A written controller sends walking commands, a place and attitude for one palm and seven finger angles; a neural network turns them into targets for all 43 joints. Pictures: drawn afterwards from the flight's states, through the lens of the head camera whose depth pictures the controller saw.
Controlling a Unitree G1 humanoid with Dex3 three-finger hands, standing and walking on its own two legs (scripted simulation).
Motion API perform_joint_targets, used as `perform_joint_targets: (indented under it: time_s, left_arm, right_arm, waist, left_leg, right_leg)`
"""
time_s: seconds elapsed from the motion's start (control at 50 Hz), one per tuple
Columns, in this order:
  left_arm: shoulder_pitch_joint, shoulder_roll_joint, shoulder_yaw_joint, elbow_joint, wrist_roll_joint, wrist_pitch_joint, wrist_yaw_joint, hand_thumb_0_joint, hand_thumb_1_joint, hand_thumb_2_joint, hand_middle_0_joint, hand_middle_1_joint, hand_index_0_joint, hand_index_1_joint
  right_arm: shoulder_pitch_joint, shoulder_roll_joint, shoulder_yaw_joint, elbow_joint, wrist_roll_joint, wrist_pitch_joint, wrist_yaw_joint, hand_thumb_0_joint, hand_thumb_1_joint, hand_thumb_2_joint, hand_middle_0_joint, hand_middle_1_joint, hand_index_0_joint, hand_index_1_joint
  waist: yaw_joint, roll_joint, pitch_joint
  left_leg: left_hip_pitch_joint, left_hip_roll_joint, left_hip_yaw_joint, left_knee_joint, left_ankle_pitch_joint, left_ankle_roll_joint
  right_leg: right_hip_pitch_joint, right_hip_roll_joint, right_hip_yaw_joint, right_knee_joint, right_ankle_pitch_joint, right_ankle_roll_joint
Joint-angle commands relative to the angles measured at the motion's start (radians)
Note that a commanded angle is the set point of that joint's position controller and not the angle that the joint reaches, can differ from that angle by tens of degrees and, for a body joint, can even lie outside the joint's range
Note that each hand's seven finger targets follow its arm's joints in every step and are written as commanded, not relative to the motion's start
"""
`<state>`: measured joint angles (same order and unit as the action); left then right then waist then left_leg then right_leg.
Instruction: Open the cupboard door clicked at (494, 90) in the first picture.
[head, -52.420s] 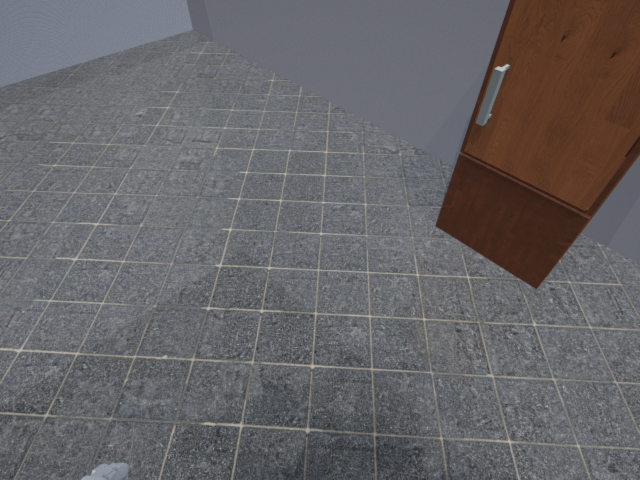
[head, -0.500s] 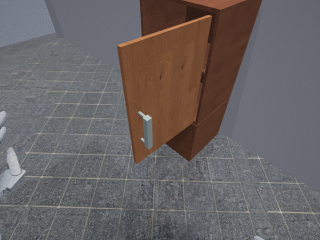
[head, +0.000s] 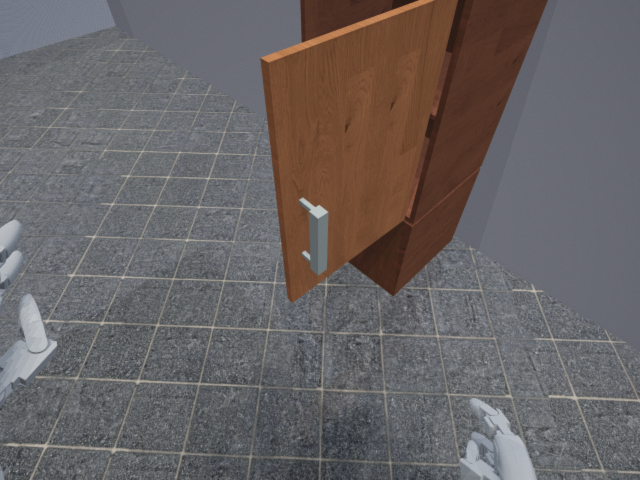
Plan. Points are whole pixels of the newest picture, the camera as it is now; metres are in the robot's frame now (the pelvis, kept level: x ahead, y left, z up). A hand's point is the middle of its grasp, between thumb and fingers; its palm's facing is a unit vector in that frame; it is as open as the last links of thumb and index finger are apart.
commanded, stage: stop stepping back and stand still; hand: left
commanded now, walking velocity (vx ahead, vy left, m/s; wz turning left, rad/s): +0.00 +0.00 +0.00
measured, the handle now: (311, 236) +0.57 +0.06 -0.11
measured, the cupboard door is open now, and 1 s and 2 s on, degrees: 87 87 87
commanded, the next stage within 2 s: let the arm hang, fingers relaxed in 0.34 s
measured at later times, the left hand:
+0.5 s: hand (68, 368) +0.20 +0.27 +0.10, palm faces +0.29 -0.80 -0.53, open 7.4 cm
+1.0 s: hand out of the picture -0.05 +0.20 -0.17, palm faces +0.04 -0.97 -0.25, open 7.3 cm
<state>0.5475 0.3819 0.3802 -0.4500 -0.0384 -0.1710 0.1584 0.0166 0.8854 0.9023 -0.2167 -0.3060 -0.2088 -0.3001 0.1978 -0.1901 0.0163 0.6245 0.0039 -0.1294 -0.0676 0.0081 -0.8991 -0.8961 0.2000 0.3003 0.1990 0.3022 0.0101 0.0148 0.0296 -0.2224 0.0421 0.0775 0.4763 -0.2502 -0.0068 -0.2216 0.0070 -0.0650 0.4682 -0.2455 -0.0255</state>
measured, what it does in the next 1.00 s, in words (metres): stands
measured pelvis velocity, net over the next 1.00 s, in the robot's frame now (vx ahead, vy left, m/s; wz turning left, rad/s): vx -0.02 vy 0.00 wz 0.04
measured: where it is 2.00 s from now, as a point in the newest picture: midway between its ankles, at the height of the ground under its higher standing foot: outside the picture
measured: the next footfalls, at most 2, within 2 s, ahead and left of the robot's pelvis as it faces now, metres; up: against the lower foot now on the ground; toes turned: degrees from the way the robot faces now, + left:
none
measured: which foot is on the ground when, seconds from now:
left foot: down 0.00-1.00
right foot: down 0.00-1.00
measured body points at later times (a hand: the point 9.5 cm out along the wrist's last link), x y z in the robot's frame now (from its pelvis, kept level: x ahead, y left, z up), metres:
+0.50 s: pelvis -0.01 +0.01 +0.00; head +0.01 -0.01 +0.45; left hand +0.18 +0.31 +0.13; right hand +0.16 -0.23 -0.11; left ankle +0.00 +0.12 -0.74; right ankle +0.00 -0.10 -0.74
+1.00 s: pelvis -0.02 +0.00 +0.00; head +0.01 -0.01 +0.45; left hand -0.05 +0.25 -0.15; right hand -0.04 -0.23 -0.16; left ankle +0.00 +0.12 -0.74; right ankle +0.00 -0.10 -0.74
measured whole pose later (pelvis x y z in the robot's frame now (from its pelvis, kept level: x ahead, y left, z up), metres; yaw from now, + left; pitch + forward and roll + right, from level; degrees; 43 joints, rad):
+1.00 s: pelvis -0.02 +0.00 +0.00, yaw +2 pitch -1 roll +0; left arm 0.28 0.21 0.01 1.13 0.01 0.02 0.02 0.00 0.94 0.90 -0.21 -0.30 -0.20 -0.30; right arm 0.31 -0.17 -0.01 1.12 -0.02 0.03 -0.02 0.00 -0.90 -0.90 0.20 0.30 0.19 0.30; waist -0.01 0.02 0.09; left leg -0.23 0.03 0.04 0.44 -0.20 0.00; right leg -0.20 0.00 -0.10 0.43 -0.20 -0.04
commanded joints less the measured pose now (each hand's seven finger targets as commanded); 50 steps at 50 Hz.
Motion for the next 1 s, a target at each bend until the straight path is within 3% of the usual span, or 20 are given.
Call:
perform_joint_targets:
  time_s: [0.0,0.06,0.1,0.4,0.42,0.44,0.46,0.5,0.54,0.58,0.6,0.64,0.68,0.74,0.8,0.88,0.98]
  left_arm:
    - [-0.050,0.190,0.138,-0.232,0.000,-0.065,0.023,0.000,0.900,0.900,-0.200,-0.300,-0.200,-0.300]
    - [-0.037,0.197,0.145,-0.235,-0.002,-0.061,0.024,0.000,0.900,0.900,-0.200,-0.300,-0.200,-0.300]
    - [-0.016,0.186,0.140,-0.215,-0.003,-0.060,0.024,0.000,0.900,0.900,-0.200,-0.300,-0.200,-0.300]
    - [0.001,0.191,0.143,-0.208,-0.003,-0.054,0.031,0.000,0.900,0.900,-0.200,-0.300,-0.200,-0.300]
    - [-0.104,0.022,-0.293,0.571,0.077,0.073,-0.121,0.000,0.900,0.900,-0.200,-0.300,-0.200,-0.300]
    - [-0.109,0.014,-0.263,0.607,0.064,0.144,-0.149,0.000,0.900,0.900,-0.200,-0.300,-0.200,-0.300]
    - [-0.141,-0.003,-0.276,0.637,0.070,0.151,-0.155,0.000,0.900,0.900,-0.200,-0.300,-0.200,-0.300]
    - [-0.200,0.022,-0.281,0.735,0.073,0.150,-0.159,0.000,0.900,0.900,-0.200,-0.300,-0.200,-0.300]
    - [-0.264,0.055,-0.287,0.865,0.077,0.145,-0.158,0.000,0.900,0.900,-0.200,-0.300,-0.200,-0.300]
    - [-0.314,0.048,-0.307,1.002,0.071,0.156,-0.150,0.000,0.900,0.900,-0.200,-0.300,-0.200,-0.300]
    - [-0.332,0.038,-0.320,1.064,0.068,0.162,-0.147,0.000,0.900,0.900,-0.200,-0.300,-0.200,-0.300]
    - [-0.359,0.016,-0.336,1.170,0.062,0.171,-0.140,0.000,0.900,0.900,-0.200,-0.300,-0.200,-0.300]
    - [-0.340,-0.005,-0.344,1.263,0.058,0.172,-0.136,0.000,0.900,0.900,-0.200,-0.300,-0.200,-0.300]
    - [-0.307,-0.039,-0.337,1.374,0.055,0.167,-0.135,0.000,0.900,0.900,-0.200,-0.300,-0.200,-0.300]
    - [-0.304,-0.039,-0.338,1.439,0.051,0.164,-0.136,0.000,0.900,0.900,-0.200,-0.300,-0.200,-0.300]
    - [-0.302,-0.043,-0.339,1.502,0.049,0.160,-0.136,0.000,0.900,0.900,-0.200,-0.300,-0.200,-0.300]
    - [-0.285,-0.057,-0.340,1.544,0.047,0.163,-0.133,0.000,0.900,0.900,-0.200,-0.300,-0.200,-0.300]
  right_arm:
    - [-0.063,-0.131,-0.049,-0.150,-0.002,-0.046,-0.018,0.000,-0.900,-0.900,0.200,0.300,0.200,0.300]
    - [-0.069,-0.134,-0.050,-0.153,-0.002,-0.045,-0.020,0.000,-0.900,-0.900,0.200,0.300,0.200,0.300]
    - [-0.067,-0.132,-0.048,-0.155,0.000,-0.041,-0.020,0.000,-0.900,-0.900,0.200,0.300,0.200,0.300]
    - [-0.067,-0.139,-0.053,-0.154,-0.002,-0.034,-0.024,0.000,-0.900,-0.900,0.200,0.300,0.200,0.300]
    - [-0.133,-0.319,-0.100,0.090,-0.001,-0.068,0.076,0.000,-0.900,-0.900,0.200,0.300,0.200,0.300]
    - [-0.048,-0.278,-0.101,0.090,-0.001,0.002,0.077,0.000,-0.900,-0.900,0.200,0.300,0.200,0.300]
    - [-0.022,-0.262,-0.098,0.093,-0.014,0.021,0.073,0.000,-0.900,-0.900,0.200,0.300,0.200,0.300]
    - [-0.039,-0.269,-0.079,0.092,-0.022,0.053,0.071,0.000,-0.900,-0.900,0.200,0.300,0.200,0.300]
    - [-0.045,-0.273,-0.075,0.121,-0.027,0.074,0.070,0.000,-0.900,-0.900,0.200,0.300,0.200,0.300]
    - [-0.030,-0.227,-0.061,0.166,-0.031,0.103,0.068,0.000,-0.900,-0.900,0.200,0.300,0.200,0.300]
    - [-0.026,-0.209,-0.053,0.189,-0.034,0.115,0.067,0.000,-0.900,-0.900,0.200,0.300,0.200,0.300]
    - [-0.022,-0.178,-0.037,0.235,-0.036,0.130,0.065,0.000,-0.900,-0.900,0.200,0.300,0.200,0.300]
    - [-0.030,-0.160,-0.030,0.273,-0.035,0.134,0.061,0.000,-0.900,-0.900,0.200,0.300,0.200,0.300]
    - [-0.003,-0.130,-0.031,0.333,-0.036,0.138,0.051,0.000,-0.900,-0.900,0.200,0.300,0.200,0.300]
    - [0.047,-0.121,-0.037,0.379,-0.033,0.142,0.047,0.000,-0.900,-0.900,0.200,0.300,0.200,0.300]
    - [0.106,-0.120,-0.045,0.427,-0.029,0.140,0.041,0.000,-0.900,-0.900,0.200,0.300,0.200,0.300]
    - [0.143,-0.102,-0.044,0.458,-0.029,0.137,0.037,0.000,-0.900,-0.900,0.200,0.300,0.200,0.300]
  waist:
    - [-0.011,0.054,-0.129]
    - [-0.009,0.089,-0.128]
    - [-0.009,0.057,-0.123]
    - [-0.007,0.048,-0.120]
    - [-0.051,0.056,-0.005]
    - [-0.030,0.054,-0.086]
    - [-0.028,-0.004,-0.113]
    - [-0.016,-0.096,-0.116]
    - [-0.015,-0.232,-0.140]
    - [-0.028,-0.218,-0.120]
    - [-0.030,-0.169,-0.109]
    - [-0.029,-0.039,-0.083]
    - [-0.013,0.062,-0.060]
    - [-0.009,0.108,-0.037]
    - [-0.015,0.102,-0.018]
    - [-0.021,0.021,-0.008]
    - [-0.018,-0.014,0.021]
  left_leg:
    - [-0.009,0.046,-0.072,-0.105,0.146,0.014]
    - [-0.016,0.046,-0.075,-0.121,0.173,0.008]
    - [-0.026,0.048,-0.076,-0.121,0.176,0.008]
    - [-0.036,0.036,-0.077,-0.139,0.114,0.005]
    - [-0.129,0.070,-0.116,0.019,0.271,0.027]
    - [-0.056,0.077,-0.097,0.009,0.332,0.023]
    - [-0.055,0.089,-0.120,0.017,0.334,0.041]
    - [-0.106,0.097,-0.168,-0.013,0.245,0.072]
    - [-0.066,0.060,-0.148,0.023,0.204,0.062]
    - [-0.022,0.024,-0.111,0.045,0.162,0.044]
    - [-0.004,0.016,-0.101,0.036,0.147,0.036]
    - [-0.002,0.027,-0.111,-0.018,0.142,0.030]
    - [-0.036,0.052,-0.131,-0.073,0.121,0.032]
    - [-0.041,0.044,-0.123,-0.098,0.025,0.027]
    - [-0.035,0.044,-0.122,-0.104,-0.014,0.027]
    - [-0.009,0.054,-0.122,-0.113,0.005,0.032]
    - [-0.016,0.058,-0.120,-0.135,0.001,0.036]
  right_leg:
    - [0.101,-0.047,0.093,-0.067,0.214,0.028]
    - [0.112,-0.040,0.074,-0.064,0.218,0.031]
    - [0.118,-0.038,0.069,-0.068,0.221,0.034]
    - [0.116,-0.038,0.066,-0.105,0.176,0.037]
    - [-0.030,-0.114,0.025,0.046,0.265,0.007]
    - [-0.048,-0.111,0.082,0.027,0.216,-0.011]
    - [-0.047,-0.090,0.060,0.049,0.163,-0.018]
    - [-0.004,-0.086,0.061,0.063,0.110,-0.023]
    - [0.010,-0.126,0.107,0.018,0.169,-0.040]
    - [-0.023,-0.172,0.135,-0.020,0.187,-0.060]
    - [-0.032,-0.176,0.142,-0.035,0.177,-0.062]
    - [-0.028,-0.150,0.127,-0.043,0.091,-0.048]
    - [0.016,-0.123,0.110,-0.056,0.042,-0.025]
    - [0.027,-0.123,0.123,-0.117,-0.025,-0.031]
    - [0.023,-0.128,0.119,-0.156,-0.059,-0.038]
    - [0.017,-0.126,0.105,-0.173,-0.056,-0.041]
    - [0.011,-0.121,0.094,-0.171,-0.061,-0.038]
